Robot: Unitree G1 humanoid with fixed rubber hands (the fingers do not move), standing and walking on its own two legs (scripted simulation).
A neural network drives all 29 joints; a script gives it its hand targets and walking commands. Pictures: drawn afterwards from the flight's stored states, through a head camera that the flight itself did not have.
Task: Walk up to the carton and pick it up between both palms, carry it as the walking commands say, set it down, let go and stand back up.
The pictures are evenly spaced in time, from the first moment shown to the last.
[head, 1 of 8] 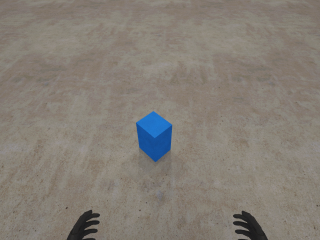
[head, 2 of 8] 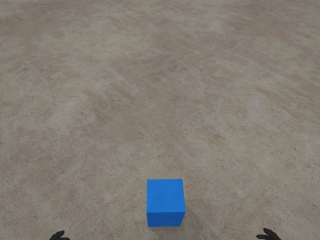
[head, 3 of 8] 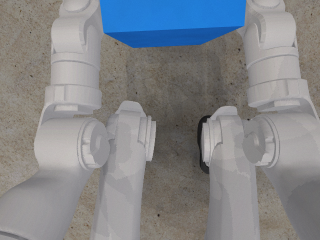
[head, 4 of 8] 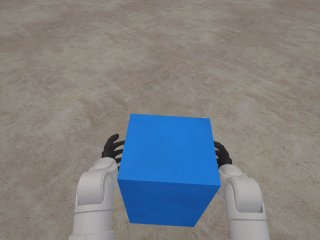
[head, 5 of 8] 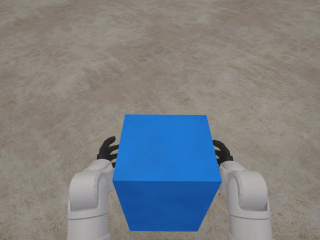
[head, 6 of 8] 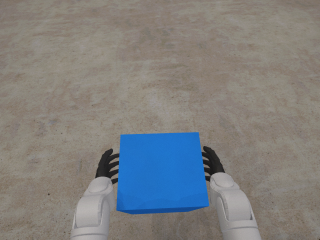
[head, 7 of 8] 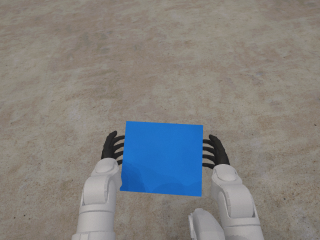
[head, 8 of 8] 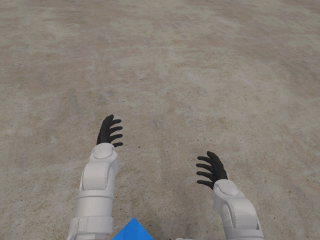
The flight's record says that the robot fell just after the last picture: yes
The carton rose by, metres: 0.65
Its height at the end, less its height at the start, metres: -0.05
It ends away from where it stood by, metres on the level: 19.33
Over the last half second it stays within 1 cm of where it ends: no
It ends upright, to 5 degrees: no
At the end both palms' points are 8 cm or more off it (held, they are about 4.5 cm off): yes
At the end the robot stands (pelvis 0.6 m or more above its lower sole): yes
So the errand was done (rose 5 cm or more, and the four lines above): no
